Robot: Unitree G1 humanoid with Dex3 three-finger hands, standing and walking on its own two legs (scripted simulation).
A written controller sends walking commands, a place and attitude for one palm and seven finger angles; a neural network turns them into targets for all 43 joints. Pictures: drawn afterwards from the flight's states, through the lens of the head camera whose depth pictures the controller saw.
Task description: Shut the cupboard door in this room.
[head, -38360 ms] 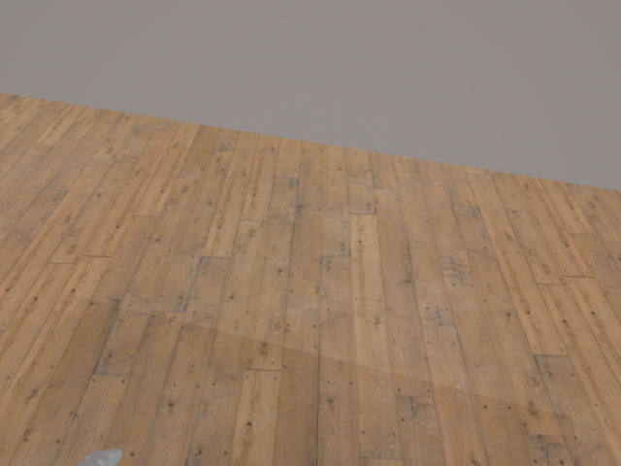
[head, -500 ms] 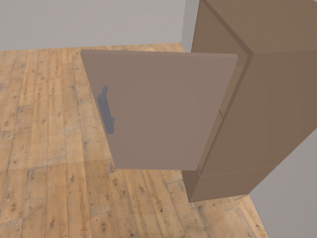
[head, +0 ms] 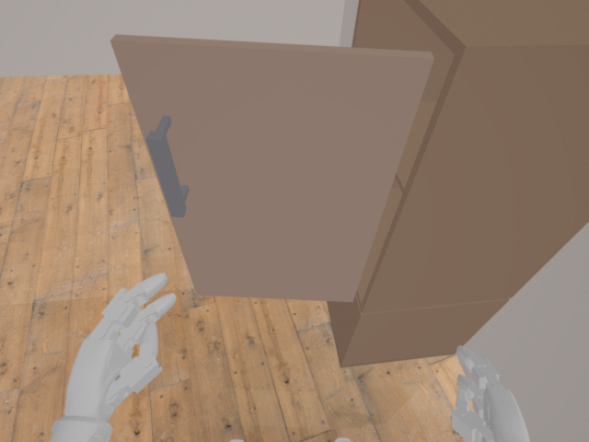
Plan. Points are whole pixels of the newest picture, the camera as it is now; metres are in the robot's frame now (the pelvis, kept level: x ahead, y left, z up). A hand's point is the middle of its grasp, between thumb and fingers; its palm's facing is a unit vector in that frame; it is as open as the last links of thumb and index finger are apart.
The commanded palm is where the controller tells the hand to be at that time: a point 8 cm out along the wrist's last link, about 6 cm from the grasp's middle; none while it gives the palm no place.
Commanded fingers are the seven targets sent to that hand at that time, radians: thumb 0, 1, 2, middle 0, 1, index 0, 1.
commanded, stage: raise the hand and make a fist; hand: left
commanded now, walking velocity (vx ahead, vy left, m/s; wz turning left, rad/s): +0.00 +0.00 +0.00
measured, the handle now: (172, 169) +0.46 +0.20 +0.12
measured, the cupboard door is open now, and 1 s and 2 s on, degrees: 81 81 81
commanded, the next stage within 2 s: bring the fist close to the handle in 1.60 s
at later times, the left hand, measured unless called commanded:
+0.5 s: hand (132, 364) +0.21 +0.19 +0.06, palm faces +0.01 -1.00 -0.05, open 4.3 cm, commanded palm +0.17 +0.24 +0.06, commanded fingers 0.00 0.90 0.90 -0.95 -1.12 -0.95 -1.12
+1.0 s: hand (106, 324) +0.23 +0.22 +0.10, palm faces +0.02 -1.00 -0.06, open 3.1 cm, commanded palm +0.21 +0.27 +0.11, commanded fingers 0.00 0.90 0.90 -1.30 -1.50 -1.30 -1.50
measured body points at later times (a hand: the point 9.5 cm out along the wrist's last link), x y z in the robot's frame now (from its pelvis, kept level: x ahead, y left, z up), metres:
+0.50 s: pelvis +0.01 -0.01 +0.00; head +0.06 -0.02 +0.44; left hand +0.20 +0.25 +0.06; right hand +0.18 -0.23 -0.09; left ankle +0.02 +0.10 -0.68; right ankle +0.03 -0.09 -0.68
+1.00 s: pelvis +0.03 +0.03 +0.02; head +0.04 +0.03 +0.47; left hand +0.23 +0.27 +0.11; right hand +0.22 -0.19 -0.04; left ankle +0.02 +0.10 -0.68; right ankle +0.03 -0.09 -0.68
